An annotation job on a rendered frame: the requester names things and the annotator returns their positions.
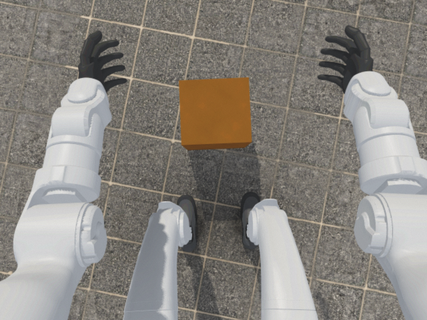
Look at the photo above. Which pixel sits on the robot left upper arm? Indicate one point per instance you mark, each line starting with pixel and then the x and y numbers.
pixel 55 244

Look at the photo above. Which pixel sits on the carton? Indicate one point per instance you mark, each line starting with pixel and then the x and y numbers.
pixel 215 113

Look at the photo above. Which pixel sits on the robot left forearm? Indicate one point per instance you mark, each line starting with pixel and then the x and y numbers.
pixel 74 146

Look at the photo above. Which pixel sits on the robot right forearm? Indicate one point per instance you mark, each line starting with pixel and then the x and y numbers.
pixel 385 140

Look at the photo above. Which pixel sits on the robot left shin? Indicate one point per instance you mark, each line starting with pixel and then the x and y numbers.
pixel 168 204

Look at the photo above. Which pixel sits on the right robot hand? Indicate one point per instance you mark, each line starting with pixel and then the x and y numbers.
pixel 357 60

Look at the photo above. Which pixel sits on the left robot hand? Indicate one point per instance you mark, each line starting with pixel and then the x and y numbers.
pixel 91 64

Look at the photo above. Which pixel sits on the robot right thigh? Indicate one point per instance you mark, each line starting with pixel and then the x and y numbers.
pixel 285 293

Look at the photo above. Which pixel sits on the robot right upper arm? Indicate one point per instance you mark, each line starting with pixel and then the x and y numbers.
pixel 393 227

